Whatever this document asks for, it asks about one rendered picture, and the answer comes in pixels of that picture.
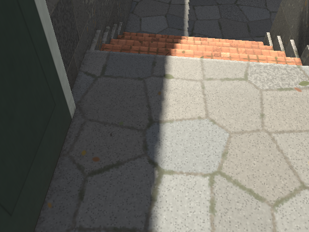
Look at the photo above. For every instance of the stairs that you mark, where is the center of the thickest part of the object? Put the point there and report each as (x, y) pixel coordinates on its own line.
(197, 47)

